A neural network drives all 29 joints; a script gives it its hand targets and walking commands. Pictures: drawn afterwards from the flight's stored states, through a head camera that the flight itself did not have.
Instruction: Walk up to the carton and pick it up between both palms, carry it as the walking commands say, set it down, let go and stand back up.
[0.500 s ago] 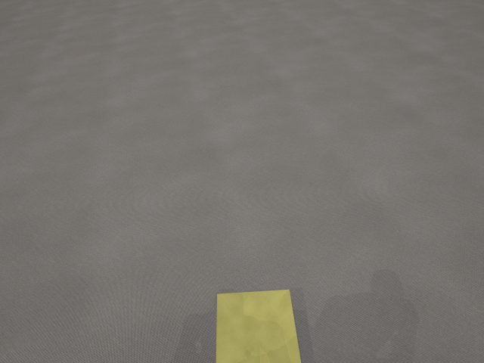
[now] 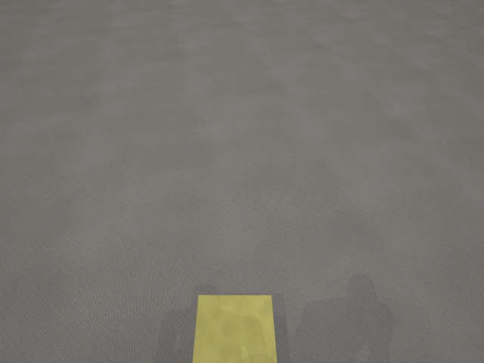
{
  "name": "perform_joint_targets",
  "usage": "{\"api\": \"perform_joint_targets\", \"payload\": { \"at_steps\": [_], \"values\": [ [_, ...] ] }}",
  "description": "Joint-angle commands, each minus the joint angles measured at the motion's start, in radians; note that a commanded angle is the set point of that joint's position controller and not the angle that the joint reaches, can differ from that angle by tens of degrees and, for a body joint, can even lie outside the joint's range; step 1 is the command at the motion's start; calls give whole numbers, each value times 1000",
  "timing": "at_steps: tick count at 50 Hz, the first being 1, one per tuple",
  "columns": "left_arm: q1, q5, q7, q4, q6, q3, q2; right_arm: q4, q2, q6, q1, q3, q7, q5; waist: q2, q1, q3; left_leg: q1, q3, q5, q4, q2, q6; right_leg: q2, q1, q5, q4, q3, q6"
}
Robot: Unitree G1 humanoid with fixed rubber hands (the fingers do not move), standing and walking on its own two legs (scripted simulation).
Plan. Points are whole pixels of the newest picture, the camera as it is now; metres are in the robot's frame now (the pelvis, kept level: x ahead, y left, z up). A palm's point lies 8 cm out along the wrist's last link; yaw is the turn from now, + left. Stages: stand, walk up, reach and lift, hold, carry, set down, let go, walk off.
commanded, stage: walk up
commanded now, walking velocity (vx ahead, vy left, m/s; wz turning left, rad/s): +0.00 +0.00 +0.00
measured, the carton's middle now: (234, 341) +0.37 +0.00 -0.69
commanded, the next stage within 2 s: stand in 0.06 s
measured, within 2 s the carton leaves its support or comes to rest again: neither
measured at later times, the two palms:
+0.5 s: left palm out of the picture +0.05 +0.24 -0.15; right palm out of the picture +0.04 -0.23 -0.16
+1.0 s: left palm out of the picture +0.12 +0.22 -0.20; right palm out of the picture +0.13 -0.22 -0.20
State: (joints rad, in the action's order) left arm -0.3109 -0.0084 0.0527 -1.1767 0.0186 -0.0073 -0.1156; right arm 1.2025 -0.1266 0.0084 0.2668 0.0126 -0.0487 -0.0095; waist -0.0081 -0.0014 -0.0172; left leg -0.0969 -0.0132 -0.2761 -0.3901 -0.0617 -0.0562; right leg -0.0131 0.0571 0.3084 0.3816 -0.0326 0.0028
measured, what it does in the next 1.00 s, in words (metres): lowers itself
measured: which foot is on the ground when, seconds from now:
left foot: down 0.00-1.00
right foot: down 0.00-1.00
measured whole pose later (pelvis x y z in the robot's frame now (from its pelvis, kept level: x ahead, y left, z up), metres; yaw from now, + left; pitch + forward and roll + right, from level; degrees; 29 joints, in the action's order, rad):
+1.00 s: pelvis -0.10 +0.01 -0.07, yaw +0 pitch +29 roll +0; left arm 0.07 -0.02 0.00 -0.42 -0.32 -0.12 -0.09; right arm 0.53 -0.19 -0.30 -0.14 0.17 0.08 -0.05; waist 0.01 0.01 0.07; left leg -1.11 0.07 -0.27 -0.87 -0.01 -0.05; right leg -0.01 1.09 0.32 0.90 0.04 0.03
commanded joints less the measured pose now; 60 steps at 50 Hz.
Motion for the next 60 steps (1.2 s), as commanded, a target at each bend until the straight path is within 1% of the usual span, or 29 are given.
{"api": "perform_joint_targets", "payload": {
  "at_steps": [1, 5, 17, 18, 19, 20, 21, 22, 25, 27, 28, 29, 32, 33, 39, 40, 44, 45, 46, 47, 48, 50, 52, 53, 54, 55, 57, 59, 60],
  "values": [
    [-79, 2, 12, 32, 7, -18, -98, 3, -94, 2, 106, 20, -9, 3, 25, -14, -8, 10, 4, 420, -8, -60, 39, -104, 25, -594, -17, 51, -18],
    [-62, 5, 10, 27, -7, -10, -78, 3, -41, -1, 88, 3, -8, -4, 20, 4, -131, -92, 47, 326, 45, -69, 32, -95, 62, -410, -45, 53, -10],
    [-28, -1, 4, 37, 4, -22, -122, 1, -83, 6, 115, 7, -5, -4, -17, -9, -31, -24, 22, 345, 34, -62, 29, -110, 27, -445, -46, 41, -8],
    [323, 110, 5, 388, 11, 14, -133, -350, -115, 19, -235, -64, -5, 73, -84, 26, 273, -320, -79, 27, -96, 120, 100, 12, 337, -85, 79, 81, -13],
    [674, 142, 3, 670, -45, 47, -228, -701, -143, -31, -586, -86, -20, 110, -53, 0, 231, -265, -97, -55, -145, 92, 77, 19, 384, 28, 106, 32, 6],
    [589, 132, 27, 614, -116, 36, -233, -699, -158, -106, -629, -104, -18, 76, -66, 36, 162, -323, -67, -67, -158, 72, 66, 15, 345, 1, 107, 58, 4],
    [549, 120, 20, 557, -182, 37, -203, -665, -205, -175, -584, -59, -10, 57, -81, 19, 187, -349, -92, -70, -199, 69, 73, 12, 413, 28, 154, 39, 14],
    [567, 152, 27, 545, -242, 22, -180, -623, -196, -246, -570, -37, -16, 70, 19, 25, 195, -400, -89, -53, -219, 57, 70, -7, 471, -4, 206, 19, 5],
    [377, 175, 16, 557, -514, 82, -177, -592, -223, -501, -298, 7, 11, 23, -3, -5, 249, -405, -68, 118, -231, 62, 97, 35, 488, -231, 259, 26, -27],
    [253, 145, 25, 554, -656, 52, -165, -474, -183, -641, -122, -1, 26, 47, -13, 2, 344, -364, -33, 374, -288, 75, 92, 49, 465, -500, 297, 26, -23],
    [113, 146, 11, 547, -692, 19, -144, -505, -134, -664, -94, -39, 36, 93, 36, 44, 461, -340, -9, 498, -278, 115, 97, 49, 371, -638, 298, 23, -32],
    [67, 125, 10, 548, -699, 13, -150, -467, -138, -673, -36, -41, 56, 87, 44, 48, 453, -303, 10, 525, -253, 130, 94, 49, 383, -630, 287, 27, -41],
    [16, 95, -8, 596, -647, -7, -91, -492, -137, -620, -12, 2, 110, 42, 36, 17, 434, -213, 34, 725, -246, 121, 69, 88, 430, -683, 252, 51, -64],
    [93, 81, -24, 671, -606, -35, -79, -569, -132, -567, -105, 37, 127, 20, -63, 10, 430, -210, 32, 632, -247, 115, 71, 83, 481, -619, 234, 44, -44],
    [362, -32, -36, 835, -332, -104, -54, -740, -179, -291, -394, 176, 123, -101, -13, 0, 508, -452, 39, 710, -384, 103, 17, 66, 617, -694, 367, 53, -28],
    [363, -32, -30, 867, -299, -111, -33, -749, -159, -255, -392, 151, 129, -70, 53, 14, 562, -392, 51, 788, -440, 94, 23, 60, 728, -606, 391, 56, -28],
    [474, -30, -49, 925, -249, -168, -91, -814, -189, -218, -443, 206, 117, -56, -48, -13, 821, -573, -8, 554, -483, 124, -5, 49, 561, -681, 461, 22, 0],
    [457, -28, -54, 917, -279, -172, -126, -792, -195, -258, -412, 225, 118, -54, -5, -14, 835, -579, -36, 411, -446, 140, -11, 52, 516, -567, 443, 7, 14],
    [459, -3, -58, 959, -309, -162, -134, -846, -209, -297, -411, 211, 116, -37, -63, -6, 913, -552, -55, 331, -454, 138, 0, 55, 474, -473, 464, -10, 19],
    [383, -5, -56, 942, -335, -143, -113, -866, -207, -316, -388, 188, 128, -3, -22, -5, 911, -541, -57, 405, -451, 134, -18, 62, 487, -546, 447, -14, 15],
    [497, -3, -48, 996, -353, -180, -184, -901, -265, -340, -437, 228, 119, -15, -74, -28, 964, -510, -55, 303, -442, 132, -7, 60, 478, -434, 429, -10, 24],
    [593, 30, -50, 1030, -413, -177, -197, -917, -246, -394, -554, 168, 120, 28, -65, 16, 958, -529, -80, 156, -437, 136, 16, 48, 488, -232, 424, -12, 31],
    [716, 67, -57, 943, -487, -108, -214, -871, -309, -461, -683, 195, 123, -12, -120, -41, 782, -549, -60, -169, -412, 100, 23, 49, 600, 120, 407, -37, 34],
    [724, 64, -60, 856, -509, -96, -151, -804, -289, -468, -740, 156, 137, 22, -19, 10, 649, -573, -86, -198, -403, 102, 6, 44, 654, 189, 375, -41, 19],
    [765, 72, -60, 846, -526, -74, -141, -801, -330, -480, -820, 174, 138, 24, -7, -4, 608, -587, -71, -223, -398, 94, 1, 53, 696, 208, 393, -59, 17],
    [864, 90, -50, 850, -538, -76, -126, -690, -308, -483, -861, 142, 146, 48, 55, 41, 527, -569, -57, -299, -406, 81, -11, 38, 795, 320, 399, -51, -4],
    [987, 120, -44, 785, -543, -74, -80, -668, -346, -477, -1034, 146, 154, 69, 87, 53, 448, -675, -24, -391, -424, 73, -6, 47, 829, 371, 439, -43, -5],
    [1095, 120, -27, 717, -532, -106, -129, -584, -332, -468, -1128, 131, 171, 81, 44, 89, 450, -687, -27, -352, -456, 73, -6, 38, 870, 388, 450, -28, -7],
    [1086, 109, -18, 659, -533, -120, -145, -605, -365, -459, -1161, 179, 164, 44, 7, 53, 480, -683, -24, -302, -452, 75, -11, 35, 866, 328, 447, -36, -1]
  ]
}}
